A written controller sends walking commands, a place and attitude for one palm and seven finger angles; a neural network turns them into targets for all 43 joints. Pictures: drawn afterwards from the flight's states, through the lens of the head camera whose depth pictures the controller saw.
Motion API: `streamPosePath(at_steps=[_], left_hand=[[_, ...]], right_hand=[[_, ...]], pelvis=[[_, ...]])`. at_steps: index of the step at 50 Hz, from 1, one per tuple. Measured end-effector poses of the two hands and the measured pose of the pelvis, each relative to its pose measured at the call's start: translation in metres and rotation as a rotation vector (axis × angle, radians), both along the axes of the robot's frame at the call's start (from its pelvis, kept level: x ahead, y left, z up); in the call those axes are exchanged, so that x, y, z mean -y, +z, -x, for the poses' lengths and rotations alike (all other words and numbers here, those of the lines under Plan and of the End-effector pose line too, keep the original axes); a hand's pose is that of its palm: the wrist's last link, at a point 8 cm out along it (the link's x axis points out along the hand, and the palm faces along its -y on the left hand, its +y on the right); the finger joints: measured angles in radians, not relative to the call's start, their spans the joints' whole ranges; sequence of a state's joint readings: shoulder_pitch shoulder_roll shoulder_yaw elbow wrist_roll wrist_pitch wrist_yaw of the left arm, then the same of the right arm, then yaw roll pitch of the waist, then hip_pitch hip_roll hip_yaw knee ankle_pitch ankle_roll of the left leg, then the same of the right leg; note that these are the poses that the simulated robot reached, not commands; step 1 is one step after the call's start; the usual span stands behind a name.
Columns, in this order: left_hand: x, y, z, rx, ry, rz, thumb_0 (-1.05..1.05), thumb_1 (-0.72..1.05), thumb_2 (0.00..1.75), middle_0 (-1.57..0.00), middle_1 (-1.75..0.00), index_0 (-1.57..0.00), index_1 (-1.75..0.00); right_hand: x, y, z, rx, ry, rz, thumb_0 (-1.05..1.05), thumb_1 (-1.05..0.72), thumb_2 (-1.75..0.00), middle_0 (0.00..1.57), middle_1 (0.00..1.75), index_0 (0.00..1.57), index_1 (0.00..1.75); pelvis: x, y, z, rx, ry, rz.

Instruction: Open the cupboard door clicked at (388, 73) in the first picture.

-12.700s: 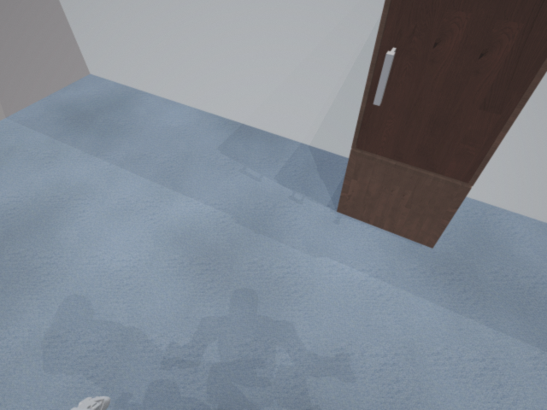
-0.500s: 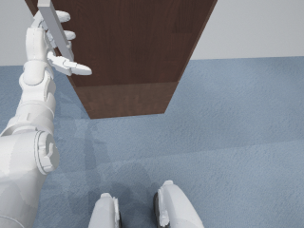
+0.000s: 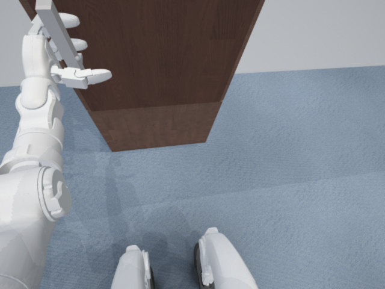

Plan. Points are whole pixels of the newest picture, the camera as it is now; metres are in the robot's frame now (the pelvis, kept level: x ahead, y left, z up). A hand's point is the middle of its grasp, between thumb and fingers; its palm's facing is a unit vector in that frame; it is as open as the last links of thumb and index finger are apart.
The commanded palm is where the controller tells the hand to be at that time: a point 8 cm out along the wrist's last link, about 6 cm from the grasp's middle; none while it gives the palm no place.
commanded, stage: close the thumb around the handle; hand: left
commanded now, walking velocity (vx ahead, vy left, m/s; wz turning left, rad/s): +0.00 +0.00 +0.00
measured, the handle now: (65, 37) +0.60 +0.17 +0.07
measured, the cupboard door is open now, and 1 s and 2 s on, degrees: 0 12 39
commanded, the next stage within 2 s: pull the door open along its arc in 0.44 s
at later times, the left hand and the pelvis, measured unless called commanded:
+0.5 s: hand (79, 59) +0.55 +0.15 +0.07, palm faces +0.00 -1.00 -0.02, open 5.7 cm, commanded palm +0.52 +0.20 +0.06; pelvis +0.00 +0.00 +0.00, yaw +0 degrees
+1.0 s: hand (88, 94) +0.47 +0.13 +0.07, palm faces +0.07 -1.00 +0.05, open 5.9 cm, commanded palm +0.41 +0.19 +0.06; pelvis +0.02 +0.01 +0.02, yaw -1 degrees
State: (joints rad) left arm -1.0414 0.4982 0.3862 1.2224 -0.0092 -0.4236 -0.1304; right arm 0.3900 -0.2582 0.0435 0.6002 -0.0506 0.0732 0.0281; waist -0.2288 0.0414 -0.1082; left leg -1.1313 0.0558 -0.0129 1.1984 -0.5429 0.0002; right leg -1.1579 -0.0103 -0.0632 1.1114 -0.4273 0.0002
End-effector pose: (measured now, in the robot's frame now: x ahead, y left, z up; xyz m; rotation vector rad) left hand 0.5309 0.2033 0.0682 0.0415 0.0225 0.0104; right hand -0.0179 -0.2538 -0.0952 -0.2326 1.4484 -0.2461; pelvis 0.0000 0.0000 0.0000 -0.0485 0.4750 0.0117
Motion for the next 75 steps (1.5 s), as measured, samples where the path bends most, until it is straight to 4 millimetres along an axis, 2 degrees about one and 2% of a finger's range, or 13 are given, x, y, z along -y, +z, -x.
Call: streamPosePath(at_steps=[17, 20, 31, 37, 42, 46, 48, 52, 58, 63, 69, 75], left_hand=[[-0.003, -0.001, 0.001, -0.005, -0.008, 0.007, 0.00, 0.66, 0.80, -0.38, -1.32, -0.38, -1.33], [0.001, -0.001, 0.002, -0.004, -0.023, 0.012, 0.00, 0.72, 0.83, -0.39, -1.33, -0.39, -1.34], [0.003, -0.001, 0.003, 0.002, -0.004, 0.018, 0.01, 0.73, 0.84, -0.39, -1.34, -0.36, -1.35], [0.004, -0.002, 0.013, 0.012, -0.003, 0.020, 0.01, 0.74, 0.82, -0.38, -1.35, -0.35, -1.35], [0.007, -0.002, 0.032, 0.019, -0.011, 0.025, 0.00, 0.73, 0.78, -0.38, -1.35, -0.35, -1.35], [0.012, -0.003, 0.056, 0.022, -0.026, 0.030, 0.00, 0.72, 0.75, -0.38, -1.35, -0.35, -1.35], [0.015, -0.004, 0.069, 0.022, -0.018, 0.044, 0.00, 0.71, 0.74, -0.38, -1.35, -0.36, -1.35], [0.029, -0.007, 0.098, 0.031, 0.145, 0.117, 0.00, 0.69, 0.73, -0.38, -1.35, -0.37, -1.35], [0.053, -0.005, 0.139, 0.050, 0.247, 0.054, -0.01, 0.70, 0.75, -0.38, -1.35, -0.36, -1.34], [0.073, -0.004, 0.168, 0.039, 0.307, 0.050, -0.01, 0.70, 0.75, -0.38, -1.34, -0.37, -1.34], [0.096, -0.002, 0.195, 0.025, 0.373, 0.046, 0.00, 0.70, 0.76, -0.37, -1.33, -0.37, -1.34], [0.115, -0.001, 0.217, 0.016, 0.380, 0.025, 0.00, 0.70, 0.75, -0.36, -1.33, -0.37, -1.34]], right_hand=[[-0.003, 0.002, -0.003, -0.004, -0.003, -0.002, 0.00, -0.90, -0.90, 0.20, 0.30, 0.20, 0.30], [-0.003, 0.002, -0.005, 0.002, -0.003, 0.000, 0.00, -0.90, -0.90, 0.20, 0.30, 0.20, 0.30], [-0.005, 0.001, -0.008, 0.025, -0.005, 0.000, 0.00, -0.90, -0.90, 0.20, 0.30, 0.20, 0.30], [-0.008, 0.001, -0.010, 0.021, -0.009, -0.021, 0.01, -0.91, -0.90, 0.20, 0.30, 0.20, 0.30], [-0.009, 0.004, -0.022, 0.049, -0.017, -0.042, 0.01, -0.91, -0.90, 0.20, 0.30, 0.20, 0.30], [-0.009, 0.009, -0.041, 0.103, -0.012, -0.056, 0.01, -0.91, -0.90, 0.20, 0.30, 0.20, 0.30], [-0.008, 0.012, -0.055, 0.140, 0.000, -0.058, 0.01, -0.91, -0.90, 0.20, 0.30, 0.20, 0.30], [-0.007, 0.015, -0.088, 0.228, 0.058, -0.064, 0.01, -0.91, -0.90, 0.20, 0.30, 0.20, 0.30], [-0.011, 0.017, -0.139, 0.352, 0.142, -0.091, 0.01, -0.91, -0.90, 0.20, 0.30, 0.20, 0.30], [-0.017, 0.019, -0.171, 0.428, 0.194, -0.112, 0.01, -0.91, -0.90, 0.20, 0.30, 0.20, 0.30], [-0.021, 0.021, -0.193, 0.493, 0.239, -0.137, 0.01, -0.91, -0.90, 0.20, 0.30, 0.20, 0.30], [-0.020, 0.021, -0.202, 0.527, 0.264, -0.152, 0.01, -0.91, -0.90, 0.20, 0.30, 0.20, 0.30]], pelvis=[[-0.003, 0.002, -0.004, 0.005, -0.001, 0.002], [-0.004, 0.003, -0.004, 0.008, -0.002, 0.002], [-0.005, 0.002, -0.003, 0.011, -0.006, 0.000], [-0.006, 0.005, -0.005, 0.017, -0.012, -0.005], [-0.006, 0.011, -0.011, 0.036, -0.020, -0.012], [-0.006, 0.018, -0.016, 0.058, -0.023, -0.018], [-0.006, 0.021, -0.019, 0.070, -0.024, -0.020], [-0.005, 0.025, -0.022, 0.084, -0.023, -0.024], [0.000, 0.026, -0.024, 0.113, -0.016, -0.034], [0.007, 0.028, -0.024, 0.142, -0.001, -0.042], [0.017, 0.029, -0.023, 0.163, 0.013, -0.050], [0.027, 0.029, -0.022, 0.182, 0.023, -0.059]])
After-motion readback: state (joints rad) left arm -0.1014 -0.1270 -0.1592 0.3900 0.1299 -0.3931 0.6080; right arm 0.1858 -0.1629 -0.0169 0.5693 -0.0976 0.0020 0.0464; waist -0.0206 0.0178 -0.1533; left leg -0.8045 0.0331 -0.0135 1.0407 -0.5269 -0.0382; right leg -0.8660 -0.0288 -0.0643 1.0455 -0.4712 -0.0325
